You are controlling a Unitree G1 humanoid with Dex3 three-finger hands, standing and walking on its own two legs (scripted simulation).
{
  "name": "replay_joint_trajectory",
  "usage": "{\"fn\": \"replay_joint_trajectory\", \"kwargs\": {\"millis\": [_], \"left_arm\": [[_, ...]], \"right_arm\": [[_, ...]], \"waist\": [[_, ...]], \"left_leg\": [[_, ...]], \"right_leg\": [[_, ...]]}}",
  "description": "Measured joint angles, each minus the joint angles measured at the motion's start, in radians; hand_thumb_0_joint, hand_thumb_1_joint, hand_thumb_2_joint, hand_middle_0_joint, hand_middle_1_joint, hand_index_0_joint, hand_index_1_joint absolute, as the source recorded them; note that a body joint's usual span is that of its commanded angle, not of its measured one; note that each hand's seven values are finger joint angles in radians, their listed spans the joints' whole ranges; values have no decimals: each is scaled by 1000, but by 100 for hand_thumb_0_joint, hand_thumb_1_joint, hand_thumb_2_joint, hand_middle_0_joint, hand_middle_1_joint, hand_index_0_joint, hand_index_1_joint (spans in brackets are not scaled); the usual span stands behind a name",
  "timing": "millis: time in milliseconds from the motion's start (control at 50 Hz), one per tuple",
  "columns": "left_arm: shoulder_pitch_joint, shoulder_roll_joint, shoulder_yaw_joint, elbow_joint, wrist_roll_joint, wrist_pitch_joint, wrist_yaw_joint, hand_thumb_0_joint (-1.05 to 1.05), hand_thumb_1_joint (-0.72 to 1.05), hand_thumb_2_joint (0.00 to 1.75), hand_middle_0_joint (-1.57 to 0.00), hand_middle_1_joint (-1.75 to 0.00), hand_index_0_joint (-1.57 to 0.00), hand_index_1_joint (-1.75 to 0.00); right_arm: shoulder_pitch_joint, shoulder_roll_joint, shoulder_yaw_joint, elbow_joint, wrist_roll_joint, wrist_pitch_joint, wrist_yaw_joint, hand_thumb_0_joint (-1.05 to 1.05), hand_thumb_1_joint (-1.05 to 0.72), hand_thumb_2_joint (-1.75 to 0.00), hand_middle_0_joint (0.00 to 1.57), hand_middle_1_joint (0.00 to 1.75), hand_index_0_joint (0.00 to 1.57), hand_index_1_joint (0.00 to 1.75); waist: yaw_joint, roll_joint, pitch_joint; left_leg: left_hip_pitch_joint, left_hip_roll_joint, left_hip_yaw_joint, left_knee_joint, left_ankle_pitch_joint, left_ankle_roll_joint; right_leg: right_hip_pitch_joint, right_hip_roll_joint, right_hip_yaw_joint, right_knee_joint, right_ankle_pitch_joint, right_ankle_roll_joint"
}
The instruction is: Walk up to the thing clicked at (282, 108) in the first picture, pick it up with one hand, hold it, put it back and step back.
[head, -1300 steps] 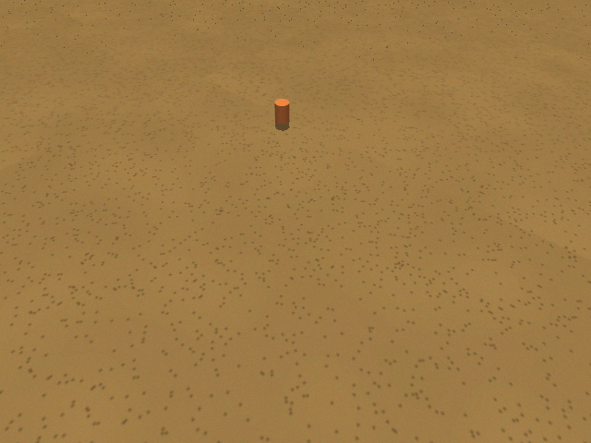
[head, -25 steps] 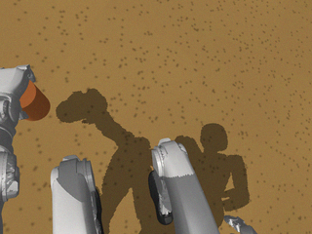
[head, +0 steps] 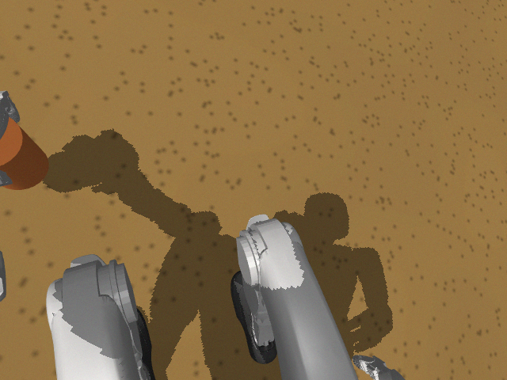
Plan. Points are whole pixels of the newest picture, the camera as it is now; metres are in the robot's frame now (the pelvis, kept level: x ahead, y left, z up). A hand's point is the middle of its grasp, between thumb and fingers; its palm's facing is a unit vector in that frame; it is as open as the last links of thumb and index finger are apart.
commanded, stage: lower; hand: left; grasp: from above
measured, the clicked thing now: (4, 154) +0.51 +0.28 -0.21
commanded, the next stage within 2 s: rest in 0.38 s
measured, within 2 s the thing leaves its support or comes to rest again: neither
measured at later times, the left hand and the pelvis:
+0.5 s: hand (6, 159) +0.50 +0.28 -0.21, palm faces -0.46 -0.07 -0.89, open 11.4 cm; pelvis +0.00 +0.00 -0.03, yaw -2 degrees
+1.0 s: hand (12, 158) +0.51 +0.28 -0.24, palm faces -0.46 -0.07 -0.89, open 11.4 cm; pelvis +0.00 +0.00 -0.04, yaw -4 degrees
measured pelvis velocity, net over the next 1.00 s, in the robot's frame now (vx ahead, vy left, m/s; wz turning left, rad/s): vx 0.00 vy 0.00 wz -0.07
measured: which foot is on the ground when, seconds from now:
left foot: down 0.00-1.00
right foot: down 0.00-1.00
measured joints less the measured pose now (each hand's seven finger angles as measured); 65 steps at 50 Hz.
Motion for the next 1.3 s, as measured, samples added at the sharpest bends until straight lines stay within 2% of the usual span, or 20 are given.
{"fn": "replay_joint_trajectory", "kwargs": {"millis": [160,280,400,580,800,900,1020,1300], "left_arm": [[5,15,-5,-22,-17,8,-23,0,-25,81,-50,-91,-48,-88],[-2,36,-9,-5,-17,-6,-28,0,-25,81,-50,-91,-49,-88],[0,55,-3,-5,3,-24,-13,0,-25,81,-50,-91,-49,-88],[-2,74,11,16,14,-20,28,0,-25,80,-50,-91,-49,-88],[-19,116,20,54,1,-18,49,0,-23,79,-49,-90,-48,-87],[-13,130,29,49,6,-29,51,0,-26,82,-50,-90,-49,-87],[-23,156,18,80,1,-37,64,0,-26,82,-50,-90,-49,-87],[-50,196,-8,146,16,-55,86,-1,-25,84,-46,-94,-45,-91]], "right_arm": [[2,-4,16,-12,2,4,6,0,-92,-90,20,30,20,30],[-8,-11,31,-15,-3,4,11,0,-93,-90,20,30,20,30],[-14,-14,41,-25,-9,1,16,0,-93,-90,20,30,20,30],[-20,-14,58,-36,-20,-7,23,0,-92,-90,20,30,20,30],[-27,-25,93,-44,-33,-30,29,0,-91,-89,20,30,20,30],[-23,-30,105,-45,-40,-37,32,0,-91,-89,20,30,20,30],[-25,-39,117,-52,-48,-46,37,0,-91,-89,20,30,20,30],[-26,-58,144,-69,-60,-68,38,0,-91,-89,20,30,20,30]], "waist": [[-3,-7,22],[-9,-17,38],[-19,-30,61],[-33,-39,76],[-49,-44,115],[-51,-50,125],[-59,-58,131],[-76,-75,144]], "left_leg": [[-14,-2,-8,26,-5,-1],[-30,-2,-20,52,-9,0],[-51,-7,-28,84,-9,0],[-83,-9,-37,120,-7,1],[-94,-6,-58,149,-19,-2],[-87,-5,-66,157,-28,-6],[-84,-5,-78,167,-29,-7],[-84,-4,-93,181,-14,-2]], "right_leg": [[-10,1,-5,22,-5,2],[-22,4,-14,39,-5,6],[-35,4,-20,65,-6,6],[-62,7,-26,94,-3,5],[-73,16,-40,110,-4,13],[-66,18,-47,114,-9,12],[-59,21,-57,115,-5,13],[-51,28,-69,115,15,12]]}}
